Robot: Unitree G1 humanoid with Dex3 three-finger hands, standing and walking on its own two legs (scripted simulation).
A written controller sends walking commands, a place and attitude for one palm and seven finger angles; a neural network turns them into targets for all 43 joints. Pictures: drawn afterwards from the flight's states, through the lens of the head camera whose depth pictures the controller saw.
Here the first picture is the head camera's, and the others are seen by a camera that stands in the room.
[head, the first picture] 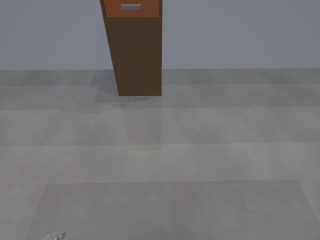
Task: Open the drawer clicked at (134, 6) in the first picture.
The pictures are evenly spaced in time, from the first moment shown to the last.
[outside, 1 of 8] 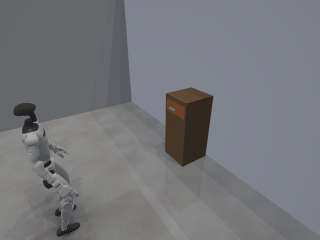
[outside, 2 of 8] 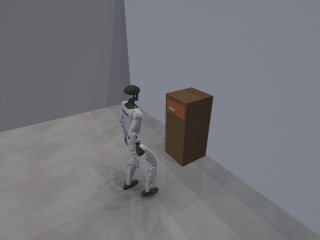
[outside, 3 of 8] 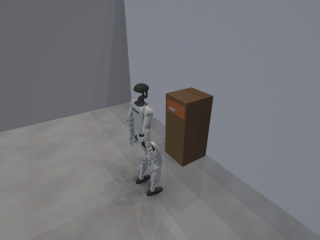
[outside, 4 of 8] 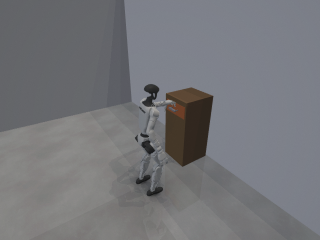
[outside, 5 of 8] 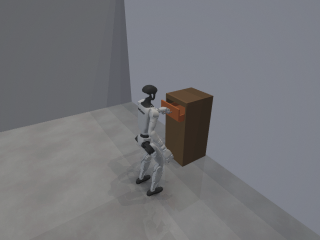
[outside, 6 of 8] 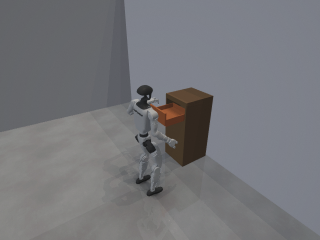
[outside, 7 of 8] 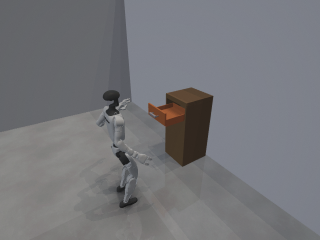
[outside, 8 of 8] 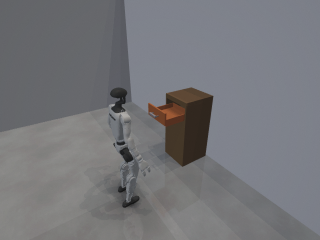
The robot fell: no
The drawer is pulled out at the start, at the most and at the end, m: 0.00 0.30 0.29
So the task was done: yes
